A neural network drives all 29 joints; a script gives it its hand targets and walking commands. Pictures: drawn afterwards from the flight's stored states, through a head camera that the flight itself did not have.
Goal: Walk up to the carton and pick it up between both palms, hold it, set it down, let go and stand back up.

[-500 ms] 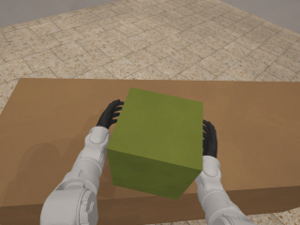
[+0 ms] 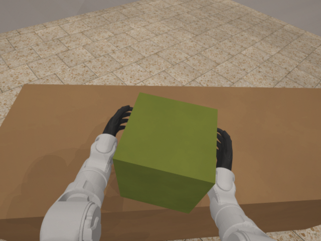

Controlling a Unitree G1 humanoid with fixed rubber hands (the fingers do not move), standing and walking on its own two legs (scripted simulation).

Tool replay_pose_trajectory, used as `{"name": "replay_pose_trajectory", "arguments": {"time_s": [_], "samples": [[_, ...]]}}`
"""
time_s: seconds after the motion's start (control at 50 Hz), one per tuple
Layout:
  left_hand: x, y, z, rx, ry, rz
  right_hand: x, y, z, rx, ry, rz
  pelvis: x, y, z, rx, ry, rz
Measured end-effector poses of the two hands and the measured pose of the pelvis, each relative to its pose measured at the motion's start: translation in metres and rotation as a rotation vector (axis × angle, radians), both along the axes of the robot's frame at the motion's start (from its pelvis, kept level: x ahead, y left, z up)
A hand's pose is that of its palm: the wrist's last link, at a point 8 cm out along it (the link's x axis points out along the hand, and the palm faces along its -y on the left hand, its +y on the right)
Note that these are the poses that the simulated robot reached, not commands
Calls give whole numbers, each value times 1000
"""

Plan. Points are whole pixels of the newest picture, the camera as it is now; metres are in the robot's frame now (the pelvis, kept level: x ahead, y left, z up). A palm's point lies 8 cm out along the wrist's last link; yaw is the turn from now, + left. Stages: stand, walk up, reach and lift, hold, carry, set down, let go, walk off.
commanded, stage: reach and lift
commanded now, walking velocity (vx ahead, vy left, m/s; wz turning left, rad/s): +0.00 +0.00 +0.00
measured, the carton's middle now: (165, 156) +0.36 -0.06 -0.02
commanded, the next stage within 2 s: none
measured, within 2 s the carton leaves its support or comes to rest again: leaves its support in 0.04 s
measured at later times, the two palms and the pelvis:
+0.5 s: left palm (109, 118) +0.41 +0.09 +0.10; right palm (223, 149) +0.33 -0.20 +0.04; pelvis -0.01 -0.01 +0.00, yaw +0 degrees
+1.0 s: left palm (83, 113) +0.39 +0.13 +0.14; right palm (217, 124) +0.35 -0.17 +0.12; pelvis +0.01 +0.01 +0.00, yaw +1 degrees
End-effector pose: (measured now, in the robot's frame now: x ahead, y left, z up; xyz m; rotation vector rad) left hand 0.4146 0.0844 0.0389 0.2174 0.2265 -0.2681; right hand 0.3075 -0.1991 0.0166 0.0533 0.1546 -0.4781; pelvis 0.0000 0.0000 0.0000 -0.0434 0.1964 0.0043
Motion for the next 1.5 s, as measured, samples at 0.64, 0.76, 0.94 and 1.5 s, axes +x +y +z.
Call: {"name": "replay_pose_trajectory", "arguments": {"time_s": [0.64,0.76,0.94,1.5], "samples": [[-7,-2,66,-43,-73,126,25,-8,48,21,-64,100,0,-8,4,18,-104,5],[-6,5,75,-98,-80,144,32,-5,78,-12,-76,118,5,-5,4,18,-162,6],[-15,38,101,-115,-96,228,47,23,107,-24,-82,197,8,8,3,11,-239,11],[-71,36,140,-114,-68,323,13,21,127,-26,-42,278,-24,2,2,22,-381,-9]]}}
